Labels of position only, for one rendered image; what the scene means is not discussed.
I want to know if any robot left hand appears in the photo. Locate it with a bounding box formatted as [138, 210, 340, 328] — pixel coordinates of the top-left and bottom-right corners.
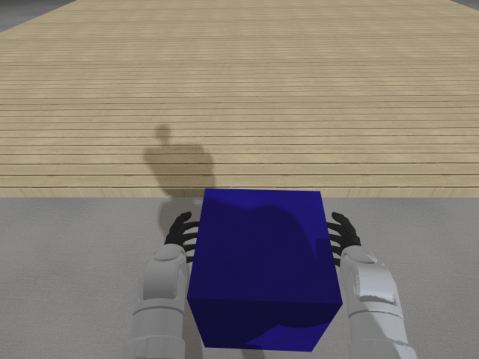
[164, 212, 200, 263]

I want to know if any robot right forearm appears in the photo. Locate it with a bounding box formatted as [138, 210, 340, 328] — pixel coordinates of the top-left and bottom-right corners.
[340, 245, 417, 359]

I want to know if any robot left forearm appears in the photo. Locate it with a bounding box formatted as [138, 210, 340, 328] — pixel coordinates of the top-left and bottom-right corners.
[121, 244, 187, 359]

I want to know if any carton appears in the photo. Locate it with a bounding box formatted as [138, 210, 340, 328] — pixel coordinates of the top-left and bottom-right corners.
[187, 188, 343, 352]

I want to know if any robot right hand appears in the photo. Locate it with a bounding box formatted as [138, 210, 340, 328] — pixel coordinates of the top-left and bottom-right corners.
[326, 212, 361, 267]

